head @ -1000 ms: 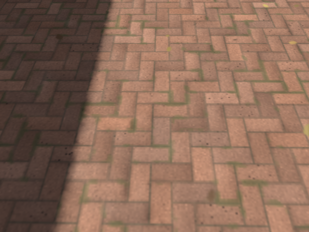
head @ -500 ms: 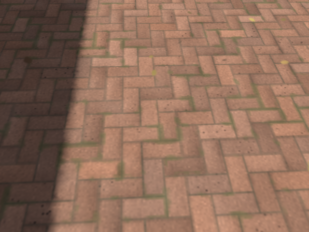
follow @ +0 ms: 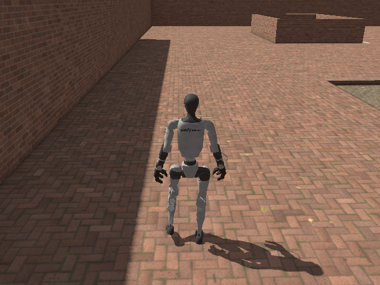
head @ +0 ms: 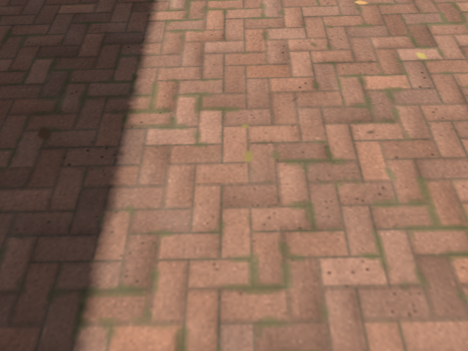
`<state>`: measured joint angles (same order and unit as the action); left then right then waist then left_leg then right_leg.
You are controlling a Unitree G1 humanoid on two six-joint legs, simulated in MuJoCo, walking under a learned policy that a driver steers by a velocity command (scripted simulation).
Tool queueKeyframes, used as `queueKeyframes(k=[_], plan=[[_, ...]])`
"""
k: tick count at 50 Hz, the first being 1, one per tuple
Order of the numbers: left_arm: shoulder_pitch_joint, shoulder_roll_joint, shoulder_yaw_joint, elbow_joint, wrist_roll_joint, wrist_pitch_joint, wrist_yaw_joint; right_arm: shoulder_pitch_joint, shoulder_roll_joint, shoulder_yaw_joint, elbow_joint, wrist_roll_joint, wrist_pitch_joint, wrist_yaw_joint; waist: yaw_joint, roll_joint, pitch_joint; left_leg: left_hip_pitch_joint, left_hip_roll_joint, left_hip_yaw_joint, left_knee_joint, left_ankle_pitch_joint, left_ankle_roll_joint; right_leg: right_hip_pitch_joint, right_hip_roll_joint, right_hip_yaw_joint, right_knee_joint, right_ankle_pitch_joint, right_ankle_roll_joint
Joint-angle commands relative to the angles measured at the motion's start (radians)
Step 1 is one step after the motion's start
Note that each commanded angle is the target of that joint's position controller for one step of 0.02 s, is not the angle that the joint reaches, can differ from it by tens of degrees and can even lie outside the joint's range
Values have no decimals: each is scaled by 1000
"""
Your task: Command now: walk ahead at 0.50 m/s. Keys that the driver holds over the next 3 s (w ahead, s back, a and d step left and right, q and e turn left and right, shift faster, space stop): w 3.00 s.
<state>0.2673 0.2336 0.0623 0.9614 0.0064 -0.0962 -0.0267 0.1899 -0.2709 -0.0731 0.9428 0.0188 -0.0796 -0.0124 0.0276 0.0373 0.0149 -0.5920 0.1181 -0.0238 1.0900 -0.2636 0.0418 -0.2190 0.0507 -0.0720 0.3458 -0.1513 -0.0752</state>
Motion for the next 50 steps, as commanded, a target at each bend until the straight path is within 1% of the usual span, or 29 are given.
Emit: queueKeyframes(k=[1,6,11,14,15,16,17,18,19,20,21,22,23,24,26,29,33,37,39,41,42,43,44,45,46,47,48,49,50], plan=[[-12,147,27,-44,-1,-18,17,9,-53,-16,-49,-13,6,-5,-34,-88,-2,-104,50,-32,-115,137,-25,47,-280,231,-226,160,-165],[59,154,25,-20,-13,-7,34,-155,-23,-3,-95,-9,-4,12,13,-93,31,-73,3,16,-412,375,-35,78,-230,123,-239,178,-121],[145,165,32,26,-22,13,37,-283,-28,9,-145,1,-13,39,51,-92,75,-105,-26,24,-547,327,-13,240,-290,126,-183,192,-117],[126,185,42,30,-25,28,44,-245,-65,-1,-152,4,-22,52,4,-119,44,-18,-56,38,-585,215,26,313,-323,130,-94,373,-90],[102,194,44,24,-26,33,44,-175,-90,-13,-135,1,-24,52,-40,-134,-3,97,-89,68,-594,191,44,312,-310,114,-13,543,-76],[83,178,38,18,-26,38,44,-24,-130,-36,-87,-2,-24,47,-114,-121,-90,305,-121,93,-609,209,71,270,-261,76,158,651,-51],[87,147,22,-2,-13,38,45,165,-197,-59,-42,-14,-23,38,-176,-48,-232,621,8,-51,-567,234,128,79,-206,36,438,464,-18],[209,22,-14,-9,-7,16,32,261,-279,-78,-14,-17,-17,37,-126,200,-369,991,249,-527,-651,41,293,-343,-17,28,832,-92,57],[166,77,-4,1,-22,-10,26,260,-194,-49,-19,-11,-16,38,-149,185,-402,1008,268,-702,-773,-46,286,-468,-11,183,964,-423,41],[69,147,16,-30,-50,-26,21,174,-149,-34,-31,-6,-18,36,-137,141,-256,891,236,-556,-785,-55,234,-554,-70,183,1009,-369,22],[8,151,16,-46,-53,-30,26,86,-121,-24,-54,-10,-20,35,-109,63,-162,733,201,-427,-808,19,207,-540,-127,150,971,-272,15],[-22,145,22,-49,-38,-26,34,26,-91,-15,-61,-21,-22,38,-79,15,-93,587,166,-336,-843,93,193,-497,-162,137,906,-203,16],[-2,132,28,-44,-32,-12,38,-2,-67,-7,-62,-31,-26,41,-40,39,-70,492,135,-272,-874,137,179,-427,-193,145,856,-158,16],[21,110,26,-38,-29,3,39,-8,-57,-5,-57,-32,-28,43,-22,53,-62,441,117,-236,-904,147,179,-383,-202,145,825,-137,19],[19,83,24,-40,-25,21,42,17,-81,-10,-42,-26,-33,37,-9,46,-36,393,109,-181,-947,184,193,-383,-213,133,758,-101,35],[-86,90,27,-78,-12,25,44,69,-115,-17,-23,-24,-31,18,-27,15,2,421,109,-135,-978,246,197,-477,-218,129,599,45,67],[-211,66,17,-111,-15,16,30,122,-119,-15,-6,-14,-23,5,-62,22,26,446,67,-44,-984,268,158,-451,-181,93,361,238,75],[-327,62,5,-148,-25,11,11,197,-129,-19,29,-5,-11,2,-103,21,62,541,96,-30,-958,252,154,-449,-150,72,232,245,68],[-359,71,4,-168,-27,5,-2,215,-135,-24,43,-2,0,0,-103,26,73,612,131,-38,-920,281,147,-462,-144,78,194,189,48],[-335,96,9,-172,-29,-2,-11,204,-148,-31,46,0,10,-4,-74,42,58,660,156,-45,-868,374,129,-411,-128,71,166,114,21],[-285,117,19,-162,-28,-5,-12,184,-157,-34,41,1,15,-5,-41,56,27,668,152,-36,-811,509,117,-327,-103,50,158,80,5],[-175,146,36,-130,-24,-6,-11,158,-154,-32,35,3,20,-6,23,56,-39,651,119,-2,-684,670,97,-169,-67,17,137,82,-17],[4,201,62,-74,-19,-6,-3,157,-124,-20,26,-3,23,-6,91,26,-156,546,61,40,-467,664,65,96,-86,41,163,106,-53],[156,298,86,-46,0,-3,4,246,-41,6,3,-18,13,-1,85,-157,-322,195,-55,88,-77,321,3,497,-338,405,169,52,-179],[188,281,75,-33,-12,1,-2,281,10,26,13,-16,-13,8,72,-316,-415,-41,-181,-22,141,-320,-20,638,-451,780,-4,-107,-262],[138,207,51,-40,-22,-1,-1,184,-94,-2,-2,13,-31,14,85,-237,-306,-158,-117,-92,241,-305,1,566,-415,714,-36,-209,-211],[47,174,41,-62,-22,-3,3,102,-118,-6,-28,26,-42,14,67,-186,-181,-195,-64,-60,230,-207,17,420,-386,576,-55,-167,-173],[-25,147,31,-76,-11,-3,2,62,-115,-10,-32,18,-42,7,39,-114,-112,-155,-19,-39,178,-114,19,270,-351,474,-87,-89,-157],[-69,118,22,-81,2,-6,0,62,-105,-17,-30,7,-32,1,2,-109,-66,-95,14,-42,119,-56,18,151,-317,396,-121,-20,-144]])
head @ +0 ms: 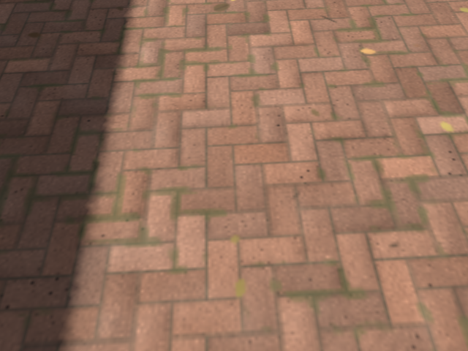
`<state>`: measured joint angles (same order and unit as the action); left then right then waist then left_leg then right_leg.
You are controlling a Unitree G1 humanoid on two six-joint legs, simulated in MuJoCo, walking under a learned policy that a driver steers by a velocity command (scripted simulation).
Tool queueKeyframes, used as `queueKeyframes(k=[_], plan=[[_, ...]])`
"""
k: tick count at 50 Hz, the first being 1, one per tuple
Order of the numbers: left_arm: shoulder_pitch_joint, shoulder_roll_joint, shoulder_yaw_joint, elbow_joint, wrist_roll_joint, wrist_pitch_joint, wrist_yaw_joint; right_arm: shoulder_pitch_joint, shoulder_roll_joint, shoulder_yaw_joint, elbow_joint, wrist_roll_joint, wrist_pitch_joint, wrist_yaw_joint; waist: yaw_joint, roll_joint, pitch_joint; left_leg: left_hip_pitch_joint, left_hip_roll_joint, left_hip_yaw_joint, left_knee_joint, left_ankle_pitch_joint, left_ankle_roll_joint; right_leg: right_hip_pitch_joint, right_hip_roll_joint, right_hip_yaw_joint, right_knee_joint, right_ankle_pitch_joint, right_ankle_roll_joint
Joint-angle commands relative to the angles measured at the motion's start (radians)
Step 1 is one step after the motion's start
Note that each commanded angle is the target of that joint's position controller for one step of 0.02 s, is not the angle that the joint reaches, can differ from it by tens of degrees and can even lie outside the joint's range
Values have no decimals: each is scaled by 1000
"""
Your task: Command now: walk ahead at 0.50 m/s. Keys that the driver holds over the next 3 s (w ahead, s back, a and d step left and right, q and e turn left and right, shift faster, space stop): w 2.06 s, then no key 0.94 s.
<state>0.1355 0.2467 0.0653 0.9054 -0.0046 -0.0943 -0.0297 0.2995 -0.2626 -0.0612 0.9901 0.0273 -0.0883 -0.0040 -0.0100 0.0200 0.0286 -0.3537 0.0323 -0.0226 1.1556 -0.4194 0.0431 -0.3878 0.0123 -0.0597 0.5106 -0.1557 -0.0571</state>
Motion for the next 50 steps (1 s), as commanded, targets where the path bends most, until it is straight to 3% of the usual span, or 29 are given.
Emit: queueKeyframes(k=[1,3,7,11,16,19,20,21,22,23,24,25,26,27,29,31,34,38,42,44,46,47,48,49,50], plan=[[47,86,13,-23,19,-10,0,-24,-93,-29,-72,-4,-9,-8,12,-110,-73,-273,117,-48,21,132,16,255,-257,339,-316,10,-157],[65,99,16,-9,12,-16,3,-11,-59,-26,-69,-7,11,-10,-6,-107,-53,-253,128,-39,-43,163,3,203,-243,278,-361,61,-170],[133,140,24,19,9,-14,27,-136,-61,-30,-113,-23,16,-10,13,-70,-8,-359,130,-30,-250,357,-35,237,-234,200,-395,176,-170],[190,143,21,39,-1,-7,37,-269,-34,-16,-149,-17,7,5,53,-77,21,-311,88,15,-481,533,-38,252,-193,113,-406,180,-136],[277,155,28,84,-10,14,41,-396,-38,-4,-199,-8,-3,32,90,-74,64,-344,59,23,-615,484,-16,415,-252,114,-349,204,-133],[257,176,38,88,-13,29,47,-356,-76,-13,-204,-5,-11,46,43,-101,31,-253,27,38,-652,372,23,488,-284,117,-258,397,-107],[233,184,40,82,-14,34,48,-284,-102,-26,-187,-8,-13,45,-2,-117,-17,-135,-7,68,-660,348,41,487,-271,101,-176,570,-93],[215,168,34,77,-14,39,48,-130,-142,-49,-138,-11,-13,40,-78,-105,-107,76,-37,92,-674,368,69,443,-222,62,-3,672,-67],[220,138,19,57,-1,39,48,58,-209,-72,-93,-24,-12,30,-139,-30,-250,395,97,-58,-630,394,127,246,-167,24,281,471,-34],[345,8,-19,50,5,17,35,148,-289,-90,-66,-24,-5,30,-85,222,-388,764,339,-538,-718,198,294,-176,25,20,673,-112,40],[297,70,-7,60,-11,-10,28,148,-201,-60,-71,-18,-4,30,-112,198,-416,776,352,-700,-837,104,284,-298,26,174,801,-420,23],[197,139,13,27,-39,-25,24,61,-158,-46,-82,-14,-7,27,-101,155,-266,655,320,-553,-851,97,233,-383,-32,170,841,-365,5],[135,142,13,11,-42,-30,29,-26,-132,-36,-105,-19,-9,26,-72,77,-172,496,285,-426,-875,173,205,-367,-89,137,802,-268,-1],[107,136,19,9,-27,-26,36,-84,-102,-27,-111,-30,-11,29,-42,32,-103,351,251,-336,-910,250,193,-324,-124,124,737,-200,1],[151,99,23,20,-18,2,42,-118,-67,-17,-107,-41,-17,34,15,70,-74,207,203,-237,-970,306,179,-209,-162,132,657,-136,4],[147,72,20,17,-14,21,44,-95,-91,-22,-93,-34,-22,29,28,63,-47,157,195,-182,-1013,342,192,-210,-174,120,588,-102,19],[43,79,23,-20,-1,24,46,-44,-126,-29,-73,-32,-20,9,11,33,-9,182,195,-135,-1045,400,196,-303,-179,116,428,48,51],[-85,55,13,-54,-4,15,31,9,-131,-27,-55,-22,-13,-3,-25,39,15,202,151,-41,-1050,424,156,-271,-140,78,187,244,59],[-199,53,1,-91,-14,10,12,85,-140,-31,-19,-13,0,-6,-65,37,50,303,183,-29,-1023,410,152,-271,-110,60,61,249,50],[-227,64,0,-111,-16,4,0,101,-148,-36,-5,-10,11,-8,-62,43,59,376,219,-38,-983,444,144,-284,-104,66,25,190,29],[-196,91,7,-112,-17,-2,-9,87,-162,-43,-3,-8,21,-12,-30,60,39,423,242,-43,-926,552,125,-223,-86,57,-1,114,2],[-137,114,18,-99,-16,-5,-10,65,-170,-46,-8,-7,26,-13,8,74,2,428,234,-31,-858,703,112,-127,-58,32,-11,84,-15],[-6,146,38,-59,-12,-6,-7,44,-160,-42,-14,-6,32,-14,77,67,-74,404,192,7,-708,848,89,52,-23,1,-29,91,-39],[180,207,63,-6,-3,-5,1,47,-127,-27,-28,-15,34,-15,143,22,-206,262,136,49,-464,764,56,343,-88,73,11,115,-84],[309,309,88,21,8,1,7,163,-20,5,-44,-26,17,-5,115,-206,-361,-150,-22,90,-55,365,-20,749,-346,512,-30,-26,-242]])
Over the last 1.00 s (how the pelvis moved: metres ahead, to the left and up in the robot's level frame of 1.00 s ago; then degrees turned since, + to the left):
0.58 0.00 -0.01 0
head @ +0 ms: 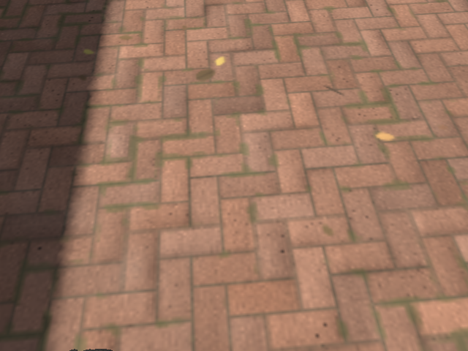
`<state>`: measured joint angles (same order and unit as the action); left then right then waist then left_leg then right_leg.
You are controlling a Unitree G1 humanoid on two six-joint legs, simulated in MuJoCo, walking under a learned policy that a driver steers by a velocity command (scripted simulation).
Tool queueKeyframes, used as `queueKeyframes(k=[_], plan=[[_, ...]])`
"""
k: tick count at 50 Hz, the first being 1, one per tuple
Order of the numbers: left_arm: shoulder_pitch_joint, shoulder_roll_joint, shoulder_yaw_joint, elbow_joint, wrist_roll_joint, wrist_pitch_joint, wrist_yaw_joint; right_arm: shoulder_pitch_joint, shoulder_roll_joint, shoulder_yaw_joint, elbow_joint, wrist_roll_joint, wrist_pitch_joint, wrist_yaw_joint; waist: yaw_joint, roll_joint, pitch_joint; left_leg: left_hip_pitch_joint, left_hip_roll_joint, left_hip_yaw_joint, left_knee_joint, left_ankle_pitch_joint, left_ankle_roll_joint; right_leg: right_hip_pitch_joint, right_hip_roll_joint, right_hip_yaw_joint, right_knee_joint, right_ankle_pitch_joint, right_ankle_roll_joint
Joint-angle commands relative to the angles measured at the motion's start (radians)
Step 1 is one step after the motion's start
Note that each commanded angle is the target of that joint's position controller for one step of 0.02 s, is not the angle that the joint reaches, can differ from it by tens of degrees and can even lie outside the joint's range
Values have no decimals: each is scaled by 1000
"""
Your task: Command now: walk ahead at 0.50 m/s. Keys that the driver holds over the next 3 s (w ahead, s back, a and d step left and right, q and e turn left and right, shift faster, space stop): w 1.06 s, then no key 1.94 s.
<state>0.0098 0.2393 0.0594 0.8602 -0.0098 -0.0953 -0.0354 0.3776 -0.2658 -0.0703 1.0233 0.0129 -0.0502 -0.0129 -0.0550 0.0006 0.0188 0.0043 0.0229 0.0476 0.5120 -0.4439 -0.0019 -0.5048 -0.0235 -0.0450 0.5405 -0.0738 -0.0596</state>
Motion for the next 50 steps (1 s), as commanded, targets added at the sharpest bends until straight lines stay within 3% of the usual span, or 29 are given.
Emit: queueKeyframes(k=[1,2,3,4,5,6,8,12,16,21,23,24,25,26,27,28,29,30,31,32,34,36,39,43,47,50], plan=[[447,254,71,70,1,5,9,62,-28,17,-69,-4,-47,11,171,-256,-413,-672,-77,-118,758,-129,23,923,-374,780,-227,-221,-278],[369,198,52,59,-5,2,11,-30,-115,-7,-94,25,-65,17,167,-195,-277,-774,-11,-157,838,-96,45,820,-340,659,-240,-281,-224],[284,164,41,35,0,1,14,-101,-124,-8,-113,34,-72,15,145,-130,-176,-781,45,-126,813,-5,60,673,-305,525,-258,-235,-190],[218,134,31,26,10,-1,11,-136,-119,-12,-117,22,-70,8,115,-70,-99,-743,85,-108,746,76,60,520,-269,425,-294,-163,-175],[179,106,22,22,21,-6,9,-124,-110,-19,-112,13,-57,2,77,-83,-67,-674,118,-117,684,128,61,416,-236,355,-325,-105,-158],[167,94,18,25,24,-8,6,-101,-88,-18,-105,10,-42,1,54,-97,-58,-621,129,-118,653,154,58,356,-217,316,-355,-84,-155],[189,115,22,39,17,-14,10,-98,-58,-16,-106,5,-24,-1,39,-87,-36,-611,138,-108,587,192,43,308,-207,258,-398,-27,-170],[256,151,29,65,13,-11,34,-224,-59,-18,-149,-9,-22,0,60,-52,4,-706,137,-99,367,398,7,348,-194,177,-428,80,-165],[318,157,28,87,2,-5,43,-361,-33,-4,-184,-2,-30,16,103,-57,34,-655,92,-52,143,558,4,368,-159,97,-438,76,-134],[396,170,36,131,-7,18,47,-473,-43,6,-233,7,-40,44,130,-59,72,-688,68,-52,21,488,32,537,-226,103,-370,115,-127],[384,183,43,134,-9,29,51,-448,-68,0,-236,9,-46,53,100,-75,54,-634,50,-44,-4,412,58,587,-250,107,-315,224,-109],[363,193,46,129,-9,33,52,-396,-91,-10,-225,8,-49,53,66,-91,20,-546,23,-21,-11,377,74,595,-245,98,-255,371,-97],[338,190,45,123,-11,39,53,-281,-120,-28,-192,4,-50,51,1,-92,-49,-383,-12,11,-30,380,97,577,-212,66,-124,528,-76],[337,160,33,113,-5,41,54,-103,-174,-53,-137,-2,-49,43,-68,-63,-166,-112,12,-18,-1,406,132,464,-156,25,93,503,-45],[431,71,5,90,11,30,47,47,-274,-77,-110,-21,-46,35,-58,126,-336,297,270,-395,3,350,264,103,-35,-18,485,138,17],[459,27,-13,103,7,4,38,75,-248,-64,-97,-8,-42,40,-47,270,-427,425,379,-759,-169,196,346,-122,87,97,695,-512,39],[357,132,15,85,-23,-15,32,21,-177,-42,-105,2,-44,39,-59,194,-308,346,340,-681,-200,93,293,-238,22,161,790,-497,18],[276,153,19,60,-36,-25,32,-69,-145,-32,-126,2,-45,35,-41,144,-184,198,309,-544,-222,130,254,-274,-31,129,776,-399,3],[237,149,23,56,-28,-26,39,-139,-116,-22,-139,-9,-46,35,-12,76,-111,47,274,-442,-255,206,237,-236,-76,106,723,-309,2],[238,140,30,59,-18,-16,45,-182,-87,-13,-144,-21,-49,38,24,73,-64,-73,239,-364,-289,273,223,-175,-108,109,663,-250,3],[280,94,28,69,-13,10,47,-193,-71,-8,-137,-25,-54,41,65,94,-53,-171,211,-292,-345,317,224,-90,-131,111,600,-206,10],[251,83,28,56,-6,24,50,-165,-101,-14,-122,-20,-59,33,72,76,-23,-199,207,-240,-381,378,238,-121,-139,101,527,-150,29],[149,84,30,20,6,23,48,-115,-125,-18,-102,-17,-56,15,52,52,5,-164,197,-183,-399,456,230,-197,-138,96,355,13,56],[13,58,15,-16,0,14,32,-55,-130,-16,-81,-6,-50,5,10,56,33,-150,156,-96,-408,459,196,-141,-92,48,120,189,59],[-91,62,5,-56,-9,8,11,19,-139,-21,-43,1,-33,2,-22,53,68,-18,204,-97,-366,465,194,-168,-69,44,11,160,43],[-84,92,11,-71,-11,-1,-5,17,-156,-31,-32,5,-16,-4,9,72,55,78,249,-108,-290,591,172,-132,-51,43,-33,51,5]])
Over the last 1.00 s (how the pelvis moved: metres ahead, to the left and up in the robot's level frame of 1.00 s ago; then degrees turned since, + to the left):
0.58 0.01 -0.01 0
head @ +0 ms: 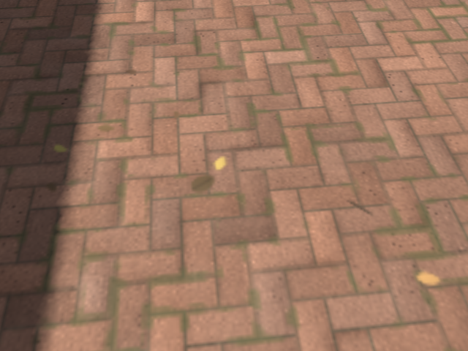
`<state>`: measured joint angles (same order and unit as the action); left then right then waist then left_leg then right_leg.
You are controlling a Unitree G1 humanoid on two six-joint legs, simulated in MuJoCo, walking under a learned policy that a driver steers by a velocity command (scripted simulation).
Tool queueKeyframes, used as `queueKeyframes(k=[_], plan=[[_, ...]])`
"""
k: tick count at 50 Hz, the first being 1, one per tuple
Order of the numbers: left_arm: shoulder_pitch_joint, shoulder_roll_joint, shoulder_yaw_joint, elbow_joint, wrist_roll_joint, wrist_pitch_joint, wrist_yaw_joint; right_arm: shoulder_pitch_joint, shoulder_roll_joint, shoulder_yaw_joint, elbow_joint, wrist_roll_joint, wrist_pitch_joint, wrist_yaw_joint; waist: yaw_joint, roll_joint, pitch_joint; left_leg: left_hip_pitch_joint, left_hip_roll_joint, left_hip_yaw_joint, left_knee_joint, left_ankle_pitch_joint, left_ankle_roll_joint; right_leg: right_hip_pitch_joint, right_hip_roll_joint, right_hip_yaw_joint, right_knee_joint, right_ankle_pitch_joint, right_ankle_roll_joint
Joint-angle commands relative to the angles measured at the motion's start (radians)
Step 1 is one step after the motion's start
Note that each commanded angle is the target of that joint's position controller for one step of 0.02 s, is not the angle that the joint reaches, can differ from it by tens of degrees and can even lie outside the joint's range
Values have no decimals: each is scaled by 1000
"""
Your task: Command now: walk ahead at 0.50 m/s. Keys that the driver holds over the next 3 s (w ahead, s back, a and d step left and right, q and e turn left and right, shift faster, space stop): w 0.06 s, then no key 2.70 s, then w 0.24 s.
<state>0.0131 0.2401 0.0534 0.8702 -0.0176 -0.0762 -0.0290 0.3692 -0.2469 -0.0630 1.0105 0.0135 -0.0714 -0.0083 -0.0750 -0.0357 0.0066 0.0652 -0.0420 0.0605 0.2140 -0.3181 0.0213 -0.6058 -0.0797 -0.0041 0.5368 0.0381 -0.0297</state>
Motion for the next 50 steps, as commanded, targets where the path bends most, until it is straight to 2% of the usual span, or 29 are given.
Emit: queueKeyframes(k=[1,2,3,4,5,6,7,8,9,11,13,15,18,21,23,24,25,26,27,28,30,32,36,42,50], plan=[[-40,113,26,-72,-3,-23,-12,7,-184,-42,-24,5,10,-10,60,124,36,28,311,-114,63,604,137,50,30,-18,-34,-100,-40],[65,142,42,-43,1,-24,-10,-18,-184,-41,-29,7,15,-10,121,130,-27,15,283,-85,183,769,118,202,66,-51,-52,-102,-62],[240,194,68,12,6,-23,-3,-22,-156,-30,-38,2,19,-11,192,107,-139,-80,226,-45,391,775,88,460,58,-38,-32,-76,-96],[381,285,89,38,31,-22,4,55,-84,-6,-61,-16,11,-8,186,-49,-296,-409,115,1,761,465,24,846,-184,286,-6,-11,-210],[401,282,82,50,24,-17,0,124,-11,18,-42,-18,-11,-2,157,-242,-408,-650,-39,-93,1017,-276,-18,1010,-334,655,-150,18,-317],[367,205,57,41,14,-18,1,42,-119,-9,-48,7,-28,3,179,-153,-343,-727,11,-194,1122,-300,-7,949,-299,588,-163,77,-278],[269,175,45,22,14,-19,6,-34,-142,-16,-72,22,-35,1,155,-109,-215,-759,57,-157,1122,-233,-4,801,-275,421,-160,244,-247],[197,144,34,10,20,-20,5,-72,-139,-18,-72,13,-32,-6,124,-24,-149,-723,102,-130,1072,-163,-8,657,-233,305,-175,359,-227],[156,117,27,8,27,-22,3,-76,-128,-25,-71,5,-19,-13,90,-12,-106,-663,132,-122,1013,-122,-11,540,-203,230,-202,409,-210],[130,86,16,23,42,-24,1,-34,-80,-22,-60,1,13,-18,42,-38,-99,-540,150,-121,932,-82,-16,409,-169,152,-248,458,-207],[117,102,14,39,46,-26,11,-36,-55,-18,-65,-7,29,-25,16,-47,-93,-505,149,-112,811,-18,-31,357,-149,88,-268,520,-218],[97,124,17,45,42,-18,25,-85,-50,-12,-80,-15,35,-27,17,-53,-101,-471,149,-99,645,77,-41,347,-123,33,-270,524,-203],[130,147,19,70,36,0,35,-159,-64,-10,-90,-11,44,-23,51,-50,-118,-417,127,-80,501,198,-47,375,-116,18,-277,435,-186],[144,136,13,93,31,16,36,-209,-81,-14,-96,-12,54,-21,65,-48,-84,-394,119,-85,407,190,-37,392,-126,47,-265,251,-176],[129,119,5,100,16,26,39,-199,-83,-17,-86,-23,51,-19,38,-32,-67,-312,104,-69,268,260,-13,377,-100,52,-212,98,-138],[168,99,-1,112,15,27,39,-194,-105,-22,-82,-33,49,-21,41,3,-63,-254,126,-97,195,396,3,367,-62,50,-178,-7,-93],[217,78,-6,116,34,25,39,-194,-155,-30,-85,-35,48,-26,81,78,-81,-176,192,-158,212,595,26,333,-2,20,-120,-138,-49],[317,59,-6,137,39,25,39,-227,-175,-31,-83,-28,52,-29,155,187,-96,-135,238,-200,244,622,88,283,58,-12,-121,-295,-14],[294,53,-11,139,37,33,46,-250,-113,-21,-77,-19,58,-22,137,197,-96,-194,218,-194,230,469,93,333,62,-27,-138,-316,3],[238,81,-7,131,31,46,51,-269,-87,-17,-76,-14,60,-15,115,165,-58,-249,182,-175,217,373,68,351,61,-32,-141,-302,8],[203,103,0,131,24,66,59,-277,-92,-15,-72,-20,54,-10,99,116,-44,-260,147,-140,232,393,38,359,50,-24,-130,-246,1],[207,102,-1,136,26,73,59,-263,-99,-17,-52,-17,45,-11,98,105,-68,-234,138,-128,255,463,40,384,38,-15,-125,-183,0],[202,100,2,152,20,72,59,-266,-95,-14,-29,-13,47,-16,90,69,-90,-199,133,-119,285,549,54,408,30,-16,-105,-97,7],[214,91,0,180,21,82,62,-289,-91,-13,-8,-12,60,-17,91,40,-64,-208,120,-107,283,493,55,409,28,-20,-107,-123,13],[234,87,-7,206,24,79,67,-306,-84,-10,16,-13,75,-21,87,38,-21,-216,102,-95,260,386,42,384,24,-21,-131,-201,18]])
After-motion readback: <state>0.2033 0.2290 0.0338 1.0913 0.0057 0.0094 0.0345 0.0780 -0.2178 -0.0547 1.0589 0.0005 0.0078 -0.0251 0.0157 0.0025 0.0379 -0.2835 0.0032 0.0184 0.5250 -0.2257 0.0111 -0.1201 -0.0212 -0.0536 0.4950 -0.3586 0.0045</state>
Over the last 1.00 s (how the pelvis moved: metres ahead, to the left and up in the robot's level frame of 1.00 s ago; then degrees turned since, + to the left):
0.57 0.02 0.02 0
